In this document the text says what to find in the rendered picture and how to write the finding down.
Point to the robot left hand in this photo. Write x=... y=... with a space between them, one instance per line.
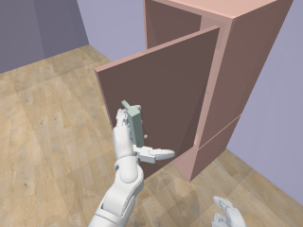
x=124 y=145

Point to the cupboard door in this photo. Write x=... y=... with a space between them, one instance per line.
x=169 y=82

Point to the robot left forearm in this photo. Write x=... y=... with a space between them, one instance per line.
x=118 y=202

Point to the handle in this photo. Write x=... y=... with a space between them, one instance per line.
x=135 y=123

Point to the robot right hand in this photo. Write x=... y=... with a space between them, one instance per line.
x=233 y=215

